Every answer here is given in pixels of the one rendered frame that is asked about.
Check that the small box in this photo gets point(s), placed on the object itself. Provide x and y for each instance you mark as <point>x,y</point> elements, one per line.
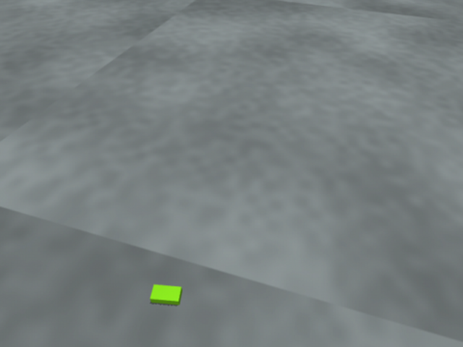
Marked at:
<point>166,294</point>

